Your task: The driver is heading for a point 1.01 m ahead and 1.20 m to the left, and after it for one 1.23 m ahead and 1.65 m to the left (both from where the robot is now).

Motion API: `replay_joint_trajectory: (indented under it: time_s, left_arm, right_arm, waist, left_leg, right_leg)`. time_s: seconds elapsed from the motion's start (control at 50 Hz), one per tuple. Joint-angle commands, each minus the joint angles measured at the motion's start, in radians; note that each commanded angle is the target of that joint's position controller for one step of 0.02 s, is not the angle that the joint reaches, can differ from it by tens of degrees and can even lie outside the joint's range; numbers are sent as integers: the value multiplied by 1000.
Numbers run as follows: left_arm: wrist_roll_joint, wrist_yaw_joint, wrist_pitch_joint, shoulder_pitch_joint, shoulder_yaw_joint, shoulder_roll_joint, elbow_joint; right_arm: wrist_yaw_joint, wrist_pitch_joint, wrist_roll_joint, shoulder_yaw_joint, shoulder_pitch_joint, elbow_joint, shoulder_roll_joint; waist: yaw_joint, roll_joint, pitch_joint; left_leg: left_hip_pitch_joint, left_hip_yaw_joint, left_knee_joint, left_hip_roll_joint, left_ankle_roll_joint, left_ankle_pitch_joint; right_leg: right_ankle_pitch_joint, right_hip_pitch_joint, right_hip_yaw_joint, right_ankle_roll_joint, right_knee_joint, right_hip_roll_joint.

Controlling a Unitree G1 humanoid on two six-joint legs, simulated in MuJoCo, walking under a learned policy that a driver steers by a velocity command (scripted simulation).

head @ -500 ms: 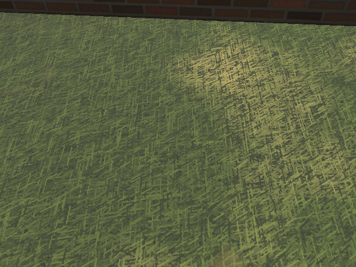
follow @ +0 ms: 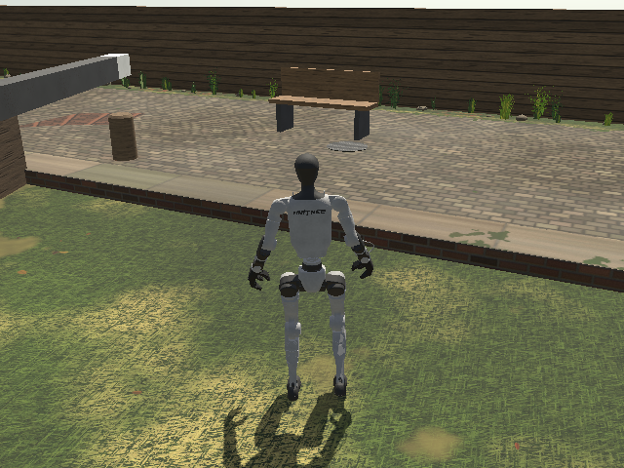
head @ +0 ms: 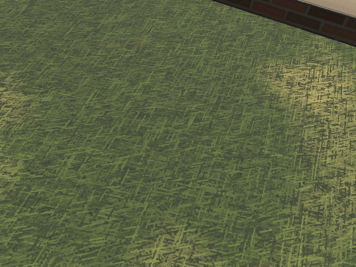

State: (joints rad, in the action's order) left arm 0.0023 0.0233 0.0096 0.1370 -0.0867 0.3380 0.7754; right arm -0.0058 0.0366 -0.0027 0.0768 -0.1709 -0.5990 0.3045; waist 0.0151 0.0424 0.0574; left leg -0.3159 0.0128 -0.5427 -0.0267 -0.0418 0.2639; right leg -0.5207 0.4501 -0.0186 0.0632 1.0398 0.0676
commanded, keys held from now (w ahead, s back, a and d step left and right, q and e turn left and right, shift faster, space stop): q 0.56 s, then no key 0.38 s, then w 0.06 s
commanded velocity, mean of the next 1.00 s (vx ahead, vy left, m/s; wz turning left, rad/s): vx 0.01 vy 0.00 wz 0.45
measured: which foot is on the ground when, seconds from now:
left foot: down 0.00-0.36, up 0.38-0.74, down 0.76-1.00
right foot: up 0.00-0.34, down 0.36-0.76, up 0.78-1.00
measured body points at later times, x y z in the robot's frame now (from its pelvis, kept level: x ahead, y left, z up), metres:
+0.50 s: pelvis +0.01 -0.02 +0.00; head +0.05 -0.03 +0.45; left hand +0.08 +0.29 -0.08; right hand +0.25 -0.26 -0.09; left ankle -0.04 +0.10 -0.66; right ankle +0.05 -0.13 -0.73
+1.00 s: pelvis -0.01 +0.03 +0.01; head +0.00 +0.06 +0.46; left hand -0.03 +0.34 -0.11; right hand +0.25 -0.12 -0.08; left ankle -0.05 +0.12 -0.73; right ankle +0.04 -0.12 -0.69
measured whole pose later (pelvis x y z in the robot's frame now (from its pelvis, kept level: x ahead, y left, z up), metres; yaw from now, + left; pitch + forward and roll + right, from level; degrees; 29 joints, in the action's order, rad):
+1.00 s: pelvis -0.01 +0.03 +0.01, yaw +26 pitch +1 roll +0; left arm 0.00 0.02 0.03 0.20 -0.06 0.32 0.76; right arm 0.00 0.01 -0.01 0.02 -0.14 -0.67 0.23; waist 0.01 0.04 0.03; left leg -0.22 0.02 -0.45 -0.04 -0.05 0.24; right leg -0.42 0.36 0.01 0.09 0.83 0.07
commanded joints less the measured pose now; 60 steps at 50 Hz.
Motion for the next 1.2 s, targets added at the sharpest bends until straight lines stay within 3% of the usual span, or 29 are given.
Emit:
replay_joint_trajectory:
  time_s: [0.02, 0.14, 0.24, 0.3, 0.34, 0.36, 0.38, 0.4, 0.42, 0.44, 0.46, 0.48, 0.54, 0.6, 0.7, 0.74, 0.76, 0.78, 0.8, 0.82, 0.84, 0.88, 0.94, 0.96, 1.02, 1.08, 1.16, 1.18, 1.2]
  left_arm:
    - [6, 17, -11, -45, -30, 111, -89]
    - [3, 8, -18, -34, -14, 61, -103]
    - [-4, -7, -29, -51, -13, 66, -123]
    - [-10, -19, -41, -33, -17, 70, -132]
    - [-8, -25, -49, 24, -23, 67, -120]
    - [2, -22, -50, 52, -33, 100, -116]
    - [17, -14, -43, 60, -45, 165, -130]
    - [45, -19, -38, 50, -51, 199, -122]
    - [36, -15, -43, 9, -36, 142, -151]
    - [27, -8, -42, -33, -22, 95, -160]
    - [17, -2, -39, -62, -17, 80, -171]
    - [6, 3, -36, -68, -14, 73, -172]
    - [14, 17, -20, -19, -14, 81, -164]
    - [12, 16, -8, 19, -27, 116, -152]
    - [-21, -9, -3, 2, -33, 149, -137]
    - [-38, -11, -5, 2, -19, 121, -120]
    - [-24, -16, -14, 59, -2, 76, -97]
    - [39, -29, -24, 79, 32, -10, -124]
    - [21, -18, -20, 7, 19, 34, -143]
    - [-2, -8, -12, -15, 2, 92, -137]
    - [-7, -5, -5, -10, -4, 95, -126]
    - [2, 6, 11, 25, -11, 93, -96]
    - [-5, 3, 10, 64, 2, 47, -74]
    - [-3, 0, 8, 57, 11, 31, -73]
    - [-17, -4, -3, -9, 11, 60, -96]
    - [-26, -11, -34, -25, 10, 66, -104]
    - [-11, -26, -82, 163, 5, 47, -23]
    - [-6, -20, -87, 278, -4, 78, 4]
    - [3, -16, -89, 355, -28, 175, 15]
  right_arm:
    - [16, -28, 16, 44, 18, 64, 163]
    - [37, -19, 9, 44, 10, 66, 174]
    - [30, -8, 9, 51, 19, 72, 193]
    - [24, -1, 18, 50, 35, 76, 191]
    - [28, 5, 31, 46, 68, 83, 180]
    - [32, 5, 32, 39, 51, 83, 155]
    - [31, 4, 17, 23, -8, 79, 94]
    - [33, -5, 26, 43, 2, 104, 146]
    - [34, -10, 12, 66, -25, 79, 217]
    - [32, -4, 20, 76, -35, 55, 227]
    - [36, 9, 23, 74, -55, 30, 200]
    - [35, 18, 22, 69, -54, 29, 178]
    - [26, 20, 34, 48, 5, 57, 118]
    - [17, 15, 20, 27, 52, 83, 83]
    - [6, 14, 17, 22, 6, 66, 87]
    - [3, 12, 14, 24, -65, 32, 86]
    - [8, 11, 11, 28, -78, 34, 117]
    - [25, 12, -1, 40, -87, 56, 208]
    - [16, -5, -29, 23, -53, 57, 166]
    - [7, -23, -35, 15, -31, 52, 137]
    - [6, -36, -29, 8, -1, 33, 116]
    - [8, -46, -11, 3, 50, 23, 112]
    - [14, -47, -12, -12, 70, 3, 69]
    - [16, -44, -10, -14, 55, -8, 59]
    - [16, -34, 3, 12, -20, -45, 142]
    - [18, -43, 19, 13, -45, -65, 145]
    - [16, -43, 36, 5, 43, -55, 117]
    - [13, -49, 27, -12, 90, -37, 56]
    - [10, -64, 24, -29, 117, 3, -20]
  waist:
    - [-16, -165, -133]
    - [-15, -177, -153]
    - [-31, -198, -137]
    - [-25, -208, -144]
    - [18, -199, -153]
    - [18, -158, -168]
    - [-22, 61, -195]
    - [-31, 269, -127]
    - [-32, 161, -116]
    - [-46, 108, -101]
    - [-55, 78, -90]
    - [-44, 80, -74]
    - [-2, 112, -76]
    - [30, 121, -118]
    - [12, 145, -135]
    - [-33, 118, -134]
    - [-26, 35, -159]
    - [15, -268, -215]
    - [-29, -285, -195]
    - [-42, -219, -153]
    - [-26, -212, -127]
    - [-9, -202, -97]
    - [7, -185, -120]
    - [-7, -182, -135]
    - [-71, -214, -66]
    - [-73, -187, -6]
    - [50, -126, -48]
    - [102, -67, -86]
    - [118, 159, -101]
  left_leg:
    - [226, 301, 191, 253, -192, -439]
    - [185, 320, 191, 204, -196, -354]
    - [119, 420, 175, 193, -196, -248]
    - [133, 489, 141, 182, -182, -291]
    - [107, 491, 92, 139, -136, -284]
    - [39, 459, 37, 96, -87, -170]
    - [-88, 310, -182, -16, -21, 151]
    - [-271, 152, -375, -120, 33, 406]
    - [-284, 168, -561, -44, 69, 363]
    - [-284, 155, -627, -31, 84, 293]
    - [-287, 139, -667, -22, 105, 241]
    - [-314, 129, -703, -16, 122, 193]
    - [-322, 53, -607, 8, 148, 136]
    - [-252, 29, -434, 40, 151, 169]
    - [-34, -39, -115, 20, 104, 110]
    - [143, -58, 158, -2, 51, -100]
    - [287, 36, 205, 58, 23, -254]
    - [434, 329, 165, 317, -65, -633]
    - [275, 391, 177, 409, -246, -605]
    - [217, 350, 206, 360, -259, -491]
    - [204, 292, 211, 302, -215, -411]
    - [175, 234, 210, 258, -173, -422]
    - [160, 164, 196, 214, -167, -473]
    - [171, 162, 213, 202, -164, -346]
    - [180, 293, 313, 237, -195, 181]
    - [175, 394, 347, 280, -206, 316]
    - [-29, 319, 257, 173, -147, 234]
    - [-180, 257, 105, 105, -88, 224]
    - [-372, 59, -186, -41, -7, 238]
  right_leg:
    - [69, 216, 84, 2, 111, -2]
    - [176, 117, 86, 25, -109, -58]
    - [153, 8, 99, 13, -284, -93]
    - [155, -55, 102, -6, -401, -108]
    - [299, -178, 84, -30, -610, -108]
    - [403, -288, 129, -60, -671, -30]
    - [553, -399, 318, -143, -704, 187]
    - [667, -340, 538, -314, -741, 335]
    - [648, -318, 500, -349, -738, 346]
    - [612, -297, 393, -307, -724, 283]
    - [562, -296, 306, -268, -715, 223]
    - [576, -305, 264, -264, -713, 208]
    - [608, -351, 155, -273, -723, 172]
    - [659, -401, 133, -293, -705, 200]
    - [696, -350, 111, -285, -660, 219]
    - [632, -279, 77, -222, -592, 189]
    - [500, -189, 32, -140, -526, 147]
    - [65, -5, -68, -30, -297, 44]
    - [-137, 41, 1, 6, -179, 2]
    - [-123, 36, 34, 15, -94, 13]
    - [-70, 44, 51, 16, -69, 17]
    - [25, 35, 63, 29, -56, 17]
    - [104, -51, 49, 39, -136, 10]
    - [122, -76, 36, 37, -205, 8]
    - [78, -26, -9, 4, -283, -28]
    - [38, 2, 11, -54, -368, -21]
    - [304, -387, -14, -118, -657, -47]
    - [267, -569, 87, -140, -676, 49]
    - [23, -654, 354, -217, -775, 230]
Velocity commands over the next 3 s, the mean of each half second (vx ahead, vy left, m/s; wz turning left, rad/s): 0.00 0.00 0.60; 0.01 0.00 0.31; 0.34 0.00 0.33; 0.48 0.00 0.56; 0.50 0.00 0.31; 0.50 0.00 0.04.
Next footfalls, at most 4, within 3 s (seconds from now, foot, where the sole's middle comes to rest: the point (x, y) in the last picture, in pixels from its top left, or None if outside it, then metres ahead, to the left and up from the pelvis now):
0.36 right None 0.09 -0.12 -0.77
0.76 left None -0.02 0.13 -0.77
1.18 right None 0.08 -0.07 -0.77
1.62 left None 0.23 0.32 -0.77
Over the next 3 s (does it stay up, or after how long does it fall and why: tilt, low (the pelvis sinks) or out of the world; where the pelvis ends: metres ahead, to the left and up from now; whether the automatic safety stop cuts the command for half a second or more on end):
stays up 0.57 0.75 0.01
